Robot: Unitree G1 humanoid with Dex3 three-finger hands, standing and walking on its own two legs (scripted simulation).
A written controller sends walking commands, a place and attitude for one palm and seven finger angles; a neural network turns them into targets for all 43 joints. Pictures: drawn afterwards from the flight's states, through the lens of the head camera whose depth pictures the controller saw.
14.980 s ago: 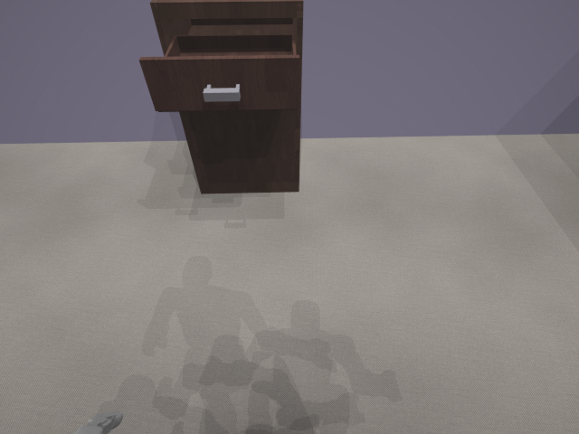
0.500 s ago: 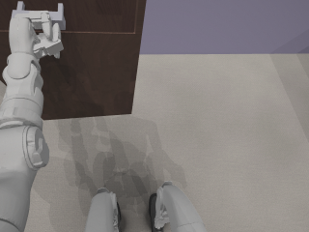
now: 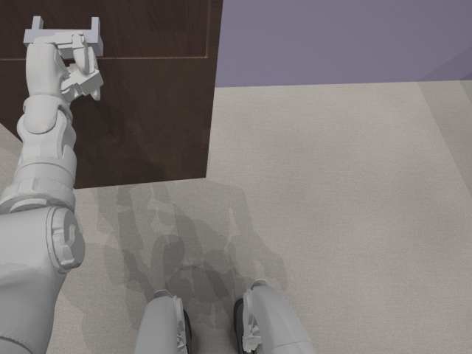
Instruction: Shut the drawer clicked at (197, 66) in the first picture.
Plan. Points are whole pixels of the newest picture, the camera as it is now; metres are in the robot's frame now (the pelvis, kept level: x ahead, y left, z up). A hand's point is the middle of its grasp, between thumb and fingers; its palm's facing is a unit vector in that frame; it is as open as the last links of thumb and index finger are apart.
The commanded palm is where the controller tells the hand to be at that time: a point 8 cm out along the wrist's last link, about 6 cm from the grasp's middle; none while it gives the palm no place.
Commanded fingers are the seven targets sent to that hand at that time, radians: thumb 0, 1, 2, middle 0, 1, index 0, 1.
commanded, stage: pull the fist back off the drawer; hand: left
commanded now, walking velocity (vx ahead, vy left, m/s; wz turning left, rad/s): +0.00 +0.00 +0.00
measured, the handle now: (66, 32) +0.62 +0.21 +0.07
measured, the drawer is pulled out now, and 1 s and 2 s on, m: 0.00 0.00 0.00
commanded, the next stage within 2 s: draw the hand back to the body in 0.16 s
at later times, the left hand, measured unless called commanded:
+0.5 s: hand (64, 93) +0.48 +0.19 +0.11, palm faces +0.03 -1.00 -0.04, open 3.3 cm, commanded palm +0.44 +0.23 +0.12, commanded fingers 0.00 0.90 0.90 -1.40 -1.60 -1.40 -1.60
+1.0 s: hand out of the picture +0.34 +0.21 +0.18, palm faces +0.24 -0.94 -0.26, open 3.3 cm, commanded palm +0.30 +0.26 +0.20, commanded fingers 0.00 0.90 0.90 -1.40 -1.60 -1.40 -1.60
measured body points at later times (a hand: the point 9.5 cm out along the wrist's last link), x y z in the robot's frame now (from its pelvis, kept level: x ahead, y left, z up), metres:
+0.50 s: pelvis +0.07 +0.00 +0.05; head +0.18 +0.00 +0.49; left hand +0.47 +0.24 +0.11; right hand +0.13 -0.26 -0.06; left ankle +0.04 +0.09 -0.63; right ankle +0.05 -0.12 -0.63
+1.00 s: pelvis +0.06 -0.01 +0.10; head +0.07 -0.02 +0.55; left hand +0.32 +0.26 +0.20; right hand +0.25 -0.23 +0.01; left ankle +0.04 +0.09 -0.63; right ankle +0.05 -0.12 -0.63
